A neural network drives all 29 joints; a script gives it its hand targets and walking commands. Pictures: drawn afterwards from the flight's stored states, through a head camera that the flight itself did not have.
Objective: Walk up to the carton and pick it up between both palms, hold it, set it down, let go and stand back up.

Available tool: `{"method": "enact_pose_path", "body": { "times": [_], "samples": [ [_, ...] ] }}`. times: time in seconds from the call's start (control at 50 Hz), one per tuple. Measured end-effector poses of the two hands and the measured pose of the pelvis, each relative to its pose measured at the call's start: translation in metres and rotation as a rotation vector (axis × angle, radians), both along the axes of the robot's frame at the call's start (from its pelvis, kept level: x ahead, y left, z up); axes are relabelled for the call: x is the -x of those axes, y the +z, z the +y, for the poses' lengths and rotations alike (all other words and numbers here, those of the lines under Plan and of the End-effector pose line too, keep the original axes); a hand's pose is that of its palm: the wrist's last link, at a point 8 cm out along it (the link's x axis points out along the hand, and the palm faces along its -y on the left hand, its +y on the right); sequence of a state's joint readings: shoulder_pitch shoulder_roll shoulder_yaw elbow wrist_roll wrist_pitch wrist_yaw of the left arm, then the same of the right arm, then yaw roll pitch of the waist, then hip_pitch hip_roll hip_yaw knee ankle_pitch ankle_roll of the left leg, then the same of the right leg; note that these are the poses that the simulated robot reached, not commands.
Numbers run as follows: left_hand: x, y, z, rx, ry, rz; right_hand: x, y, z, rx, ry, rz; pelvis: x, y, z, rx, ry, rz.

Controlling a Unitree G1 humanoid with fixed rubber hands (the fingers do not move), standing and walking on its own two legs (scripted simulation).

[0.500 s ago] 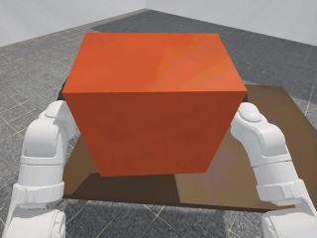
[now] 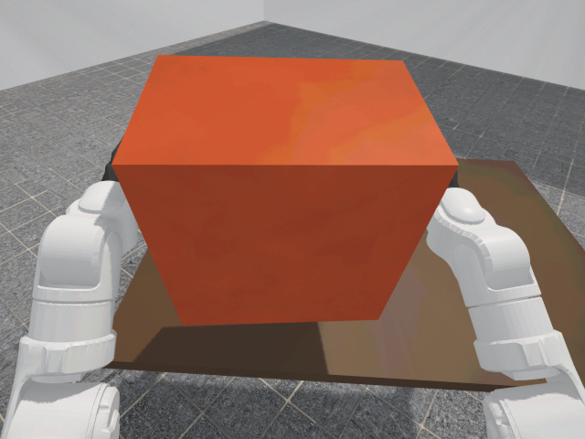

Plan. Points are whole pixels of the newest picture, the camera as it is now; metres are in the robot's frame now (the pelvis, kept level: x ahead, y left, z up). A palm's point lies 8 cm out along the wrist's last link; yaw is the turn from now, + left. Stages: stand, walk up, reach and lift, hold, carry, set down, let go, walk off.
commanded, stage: hold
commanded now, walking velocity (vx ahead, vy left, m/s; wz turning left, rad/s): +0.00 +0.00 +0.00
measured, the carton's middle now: (282, 204) +0.38 +0.04 +0.19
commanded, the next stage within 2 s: none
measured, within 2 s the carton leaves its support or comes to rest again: neither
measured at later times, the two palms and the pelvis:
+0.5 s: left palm (120, 186) +0.34 +0.22 +0.24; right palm (442, 188) +0.37 -0.15 +0.23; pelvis +0.00 +0.00 +0.00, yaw +0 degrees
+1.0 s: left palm (118, 184) +0.33 +0.22 +0.24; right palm (443, 186) +0.36 -0.15 +0.24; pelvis +0.00 +0.00 +0.00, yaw +0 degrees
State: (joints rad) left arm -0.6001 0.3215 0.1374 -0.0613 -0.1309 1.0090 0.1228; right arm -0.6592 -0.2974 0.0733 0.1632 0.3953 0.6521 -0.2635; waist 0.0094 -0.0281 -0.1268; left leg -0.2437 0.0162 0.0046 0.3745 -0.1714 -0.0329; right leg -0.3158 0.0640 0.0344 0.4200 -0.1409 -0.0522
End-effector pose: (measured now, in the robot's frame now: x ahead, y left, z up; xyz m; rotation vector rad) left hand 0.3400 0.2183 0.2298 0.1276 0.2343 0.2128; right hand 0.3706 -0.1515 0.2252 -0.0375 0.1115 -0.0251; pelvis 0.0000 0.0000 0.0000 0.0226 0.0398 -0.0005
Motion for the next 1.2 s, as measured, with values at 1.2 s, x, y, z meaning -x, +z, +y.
{"method": "enact_pose_path", "body": {
  "times": [1.2],
  "samples": [
    [0.007,0.015,-0.003,-0.008,0.001,-0.026,0.005,0.014,-0.002,0.009,0.005,-0.027,0.000,0.000,0.000,0.000,0.000,0.000]
  ]
}}
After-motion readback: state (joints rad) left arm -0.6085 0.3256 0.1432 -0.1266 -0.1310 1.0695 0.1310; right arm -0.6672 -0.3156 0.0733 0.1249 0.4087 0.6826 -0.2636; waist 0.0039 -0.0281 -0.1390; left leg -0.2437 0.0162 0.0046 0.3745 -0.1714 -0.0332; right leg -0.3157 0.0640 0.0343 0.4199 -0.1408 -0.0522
